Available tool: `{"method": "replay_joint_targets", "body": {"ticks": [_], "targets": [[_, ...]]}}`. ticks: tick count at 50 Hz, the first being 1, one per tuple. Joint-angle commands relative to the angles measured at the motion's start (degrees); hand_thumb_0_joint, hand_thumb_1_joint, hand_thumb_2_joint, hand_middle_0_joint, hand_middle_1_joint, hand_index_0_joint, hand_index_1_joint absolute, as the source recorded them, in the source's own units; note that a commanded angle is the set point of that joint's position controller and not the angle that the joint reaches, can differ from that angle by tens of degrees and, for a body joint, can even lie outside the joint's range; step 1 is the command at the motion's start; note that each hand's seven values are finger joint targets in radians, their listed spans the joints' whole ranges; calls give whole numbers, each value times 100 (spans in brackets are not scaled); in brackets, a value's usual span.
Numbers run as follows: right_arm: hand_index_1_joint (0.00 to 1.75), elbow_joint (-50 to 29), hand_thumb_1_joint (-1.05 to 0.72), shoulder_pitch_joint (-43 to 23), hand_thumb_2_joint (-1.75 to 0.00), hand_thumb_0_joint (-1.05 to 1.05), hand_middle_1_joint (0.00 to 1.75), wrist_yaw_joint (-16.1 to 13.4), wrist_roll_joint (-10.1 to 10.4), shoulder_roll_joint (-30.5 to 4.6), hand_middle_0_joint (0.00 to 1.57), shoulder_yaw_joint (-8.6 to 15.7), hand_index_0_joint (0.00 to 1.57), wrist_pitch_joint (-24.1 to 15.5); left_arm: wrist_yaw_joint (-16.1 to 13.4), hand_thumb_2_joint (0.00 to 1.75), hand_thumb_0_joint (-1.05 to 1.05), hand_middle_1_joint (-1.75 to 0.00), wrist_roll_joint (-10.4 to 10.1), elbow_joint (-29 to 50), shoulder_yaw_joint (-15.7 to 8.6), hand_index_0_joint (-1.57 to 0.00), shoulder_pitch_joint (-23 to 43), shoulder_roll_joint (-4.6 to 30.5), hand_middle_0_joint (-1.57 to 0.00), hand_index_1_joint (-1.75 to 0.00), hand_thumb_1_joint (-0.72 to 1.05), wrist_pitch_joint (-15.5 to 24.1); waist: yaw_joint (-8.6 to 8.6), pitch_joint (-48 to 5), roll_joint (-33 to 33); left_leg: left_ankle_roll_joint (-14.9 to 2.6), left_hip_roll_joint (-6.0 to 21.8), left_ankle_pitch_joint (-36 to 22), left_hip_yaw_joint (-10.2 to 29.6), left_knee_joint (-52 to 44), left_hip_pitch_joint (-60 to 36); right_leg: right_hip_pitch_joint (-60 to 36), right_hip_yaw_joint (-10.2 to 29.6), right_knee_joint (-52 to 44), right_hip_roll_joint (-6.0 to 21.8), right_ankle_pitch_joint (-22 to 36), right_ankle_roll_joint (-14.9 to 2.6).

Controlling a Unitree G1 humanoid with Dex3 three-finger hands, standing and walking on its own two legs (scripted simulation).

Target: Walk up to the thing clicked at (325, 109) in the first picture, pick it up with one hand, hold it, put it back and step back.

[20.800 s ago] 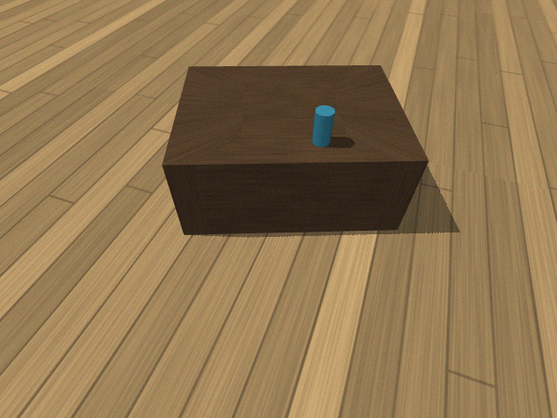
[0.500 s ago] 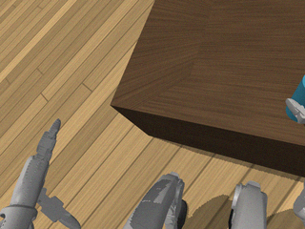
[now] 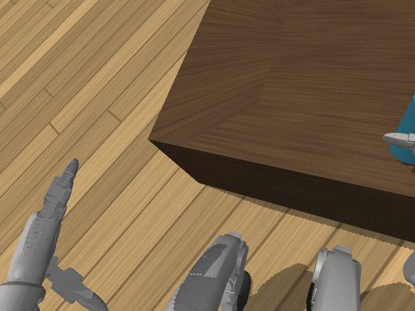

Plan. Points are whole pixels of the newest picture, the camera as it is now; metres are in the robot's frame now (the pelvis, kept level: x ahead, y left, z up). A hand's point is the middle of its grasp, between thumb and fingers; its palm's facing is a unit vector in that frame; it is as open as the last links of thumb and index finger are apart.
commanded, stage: withdraw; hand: right
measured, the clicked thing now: out of the picture +0.50 -0.25 -0.07
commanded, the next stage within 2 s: rise in 0.42 s
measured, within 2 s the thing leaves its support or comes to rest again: rests again in 0.44 s
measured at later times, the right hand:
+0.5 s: hand out of the picture +0.51 -0.32 +0.04, palm faces +0.35 +0.93 -0.03, open 16.6 cm
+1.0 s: hand out of the picture +0.44 -0.39 +0.12, palm faces +0.47 +0.83 -0.30, open 17.1 cm
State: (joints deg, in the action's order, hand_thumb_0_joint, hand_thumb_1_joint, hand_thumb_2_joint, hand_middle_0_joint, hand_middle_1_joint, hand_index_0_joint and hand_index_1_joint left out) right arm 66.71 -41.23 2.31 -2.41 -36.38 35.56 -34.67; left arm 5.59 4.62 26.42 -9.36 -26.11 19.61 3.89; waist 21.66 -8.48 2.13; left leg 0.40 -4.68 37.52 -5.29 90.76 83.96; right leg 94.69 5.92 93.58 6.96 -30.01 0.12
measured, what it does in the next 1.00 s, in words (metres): rises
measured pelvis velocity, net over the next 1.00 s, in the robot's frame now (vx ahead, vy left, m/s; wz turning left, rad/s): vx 0.04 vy -0.02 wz -0.07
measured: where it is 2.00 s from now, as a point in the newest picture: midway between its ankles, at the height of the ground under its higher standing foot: outside the picture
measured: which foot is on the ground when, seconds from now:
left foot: down 0.00-1.00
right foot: down 0.00-1.00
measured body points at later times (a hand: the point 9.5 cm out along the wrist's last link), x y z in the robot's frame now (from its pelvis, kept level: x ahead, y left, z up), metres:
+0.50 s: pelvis +0.00 +0.00 +0.02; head +0.17 -0.09 +0.43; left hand +0.17 +0.26 +0.11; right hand +0.49 -0.37 +0.05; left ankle +0.04 +0.13 -0.53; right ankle +0.09 -0.13 -0.53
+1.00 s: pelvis +0.04 -0.02 +0.13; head +0.13 -0.08 +0.57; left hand +0.23 +0.18 +0.12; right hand +0.41 -0.44 +0.14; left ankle +0.04 +0.13 -0.53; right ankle +0.09 -0.13 -0.53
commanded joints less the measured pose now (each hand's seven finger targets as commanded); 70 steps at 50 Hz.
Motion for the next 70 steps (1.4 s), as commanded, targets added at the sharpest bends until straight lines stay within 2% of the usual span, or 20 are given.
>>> {"method": "replay_joint_targets", "body": {"ticks": [1,5,15,19,21,27,28,29,34,35,39,41,42,45,48,52,60,68,69,70], "targets": [[37,-1064,42,-1811,-21,0,37,10,50,-1230,53,80,53,-331,-188,5,0,-6,-76,1020,-1016,-5,-325,1151,-5,-6,-54,274,-13,-2842,-2054,-152,-130,-1132,81,-1212,-371,-3582,86,-1092,-184,511,-51],[30,-925,32,-1772,-25,0,30,35,28,-1179,31,41,32,-299,-190,4,0,-5,-103,989,-953,-5,-323,1073,-6,-6,-53,260,-9,-2672,-1953,-160,-125,-1121,48,-1134,-266,-3486,132,-1093,-167,514,-52],[8,-2430,38,-2442,-7,0,8,182,82,-2553,11,516,10,-76,-291,4,0,-5,-115,338,-879,-5,-459,1099,-5,-6,-54,125,-451,-3564,-2902,-153,-99,-1343,197,-1380,-713,-4367,-12,-1217,-161,976,1],[5,-2211,44,-2245,-3,0,5,374,187,-2183,8,231,7,340,-353,4,0,-5,-126,121,-460,-5,-267,830,-5,-5,-54,29,-478,-3366,-2686,-123,-91,-1350,195,-1692,-978,-4435,-19,-1453,-150,893,0],[5,-2275,41,-2471,-4,0,5,438,208,-2459,8,262,7,499,-436,4,0,-5,-136,-15,-575,-5,-270,1018,-5,-5,-54,-28,-492,-3364,-2742,-133,-92,-1368,189,-1788,-994,-4568,-6,-1589,-146,907,16],[0,-995,45,-1841,0,0,0,745,342,-1609,11,-109,11,927,-554,8,0,-7,-189,-21,-458,-6,25,1053,-8,-8,-59,-75,-387,-2608,-1667,-110,-88,-1433,39,-2089,-1171,-4261,116,-1993,-125,806,-69],[6,-184,39,-1184,-8,0,6,403,-270,-2733,6,15,7,1402,-552,7,0,-7,-322,212,-374,-7,65,1069,-8,-8,-57,-261,-902,-2712,-1654,-100,-80,-1377,236,-2449,-1663,-4618,-15,-2281,-169,924,-59],[6,-760,40,-1811,-8,0,6,224,-174,-2371,6,-184,6,1532,-545,7,0,-7,-337,158,-500,-7,-156,1110,-8,-8,-56,-372,-606,-2766,-1763,-93,-78,-1374,237,-2571,-1782,-4760,43,-2412,-127,800,-36],[6,-1284,31,-2068,-11,0,6,-231,-297,-2773,5,-112,6,1997,-448,16,0,-4,-366,-582,-230,-2,-431,841,-3,-5,-32,-616,-996,-3139,-2143,-98,-126,-2161,106,-2885,-2305,-5736,-151,-2748,-232,1945,-39],[6,-1799,26,-2461,-13,0,6,-340,-294,-3003,5,-35,6,1996,-486,20,0,-4,-357,-873,-546,-1,-561,1118,-2,-4,-24,-669,-1002,-3320,-2276,-118,-108,-2228,143,-2959,-2427,-6003,-175,-2825,-239,2054,-21],[5,-748,56,-1907,-5,0,5,-547,-256,-2074,5,-494,5,2167,-470,48,0,-18,-400,-1167,147,-12,202,595,-13,-18,8,-698,-1113,-2287,-1881,-137,-82,-2068,124,-3403,-2666,-5887,-222,-3329,-248,1796,23],[6,-808,50,-1941,-8,0,6,-637,-264,-2139,6,-478,6,2145,-474,49,0,-18,-398,-1150,625,-13,570,315,-13,-18,19,-682,-1337,-2413,-1816,-124,-37,-2165,178,-3562,-3093,-5897,-294,-3505,-286,1853,20],[6,-1187,50,-2180,-9,0,6,-661,-253,-2162,6,-517,6,2115,-499,53,0,-19,-366,-1397,527,-13,402,419,-14,-19,26,-694,-1354,-2663,-2111,-149,-22,-2215,196,-3585,-3140,-6255,-327,-3552,-278,2010,51],[7,-474,47,-783,-10,0,7,-579,-123,-918,6,-1097,6,2339,-436,60,0,-21,-398,-1355,1085,-15,523,6,-15,-21,37,-640,-1338,-2162,-1631,-163,-67,-2247,85,-3804,-3302,-6405,-283,-3846,-266,2084,55],[7,-1537,46,-471,-11,0,7,-633,-14,-1196,6,-1018,6,2488,-490,66,0,-23,-452,-1922,658,-16,-19,401,-16,-23,49,-775,-1428,-2273,-1713,-188,-32,-2435,94,-3959,-3573,-6787,-308,-4086,-283,2430,43],[6,-2241,50,712,-8,0,6,-634,210,-335,6,-1547,6,2835,-596,75,0,-25,-620,-2028,424,-17,169,595,-17,-25,63,-872,-1351,-1818,-1003,-162,19,-2302,20,-4231,-3752,-7049,-213,-4496,-238,2188,25],[6,-4583,52,2142,-8,0,6,-857,421,574,6,-2223,6,2890,-837,84,0,-28,-718,-2349,1040,-19,719,-121,-19,-28,80,-905,-1890,-1580,-1154,-182,217,-2510,201,-4667,-4757,-7477,-401,-4964,-327,2300,59],[7,-5762,48,4635,-9,0,7,-924,520,1452,6,-2854,6,3041,-975,89,0,-29,-695,-2831,789,-20,604,-78,-20,-29,89,-928,-2027,-779,-1009,-204,230,-2425,179,-4916,-5139,-7412,-591,-5252,-405,2196,63],[5,-6102,56,4850,-4,0,5,-1082,528,1083,5,-2414,5,3084,-1032,90,0,-30,-728,-4312,818,-20,715,78,-20,-30,90,-949,-2124,-605,-1184,-173,188,-2553,219,-4895,-5146,-7391,-526,-5146,-378,2278,25],[5,-6121,56,5413,-5,0,5,-1036,539,1676,5,-3005,5,3162,-1061,90,0,-30,-752,-4012,896,-20,791,-60,-20,-30,90,-895,-2004,-397,-890,-154,194,-2515,186,-4954,-5209,-7352,-561,-5197,-378,2178,-3]]}}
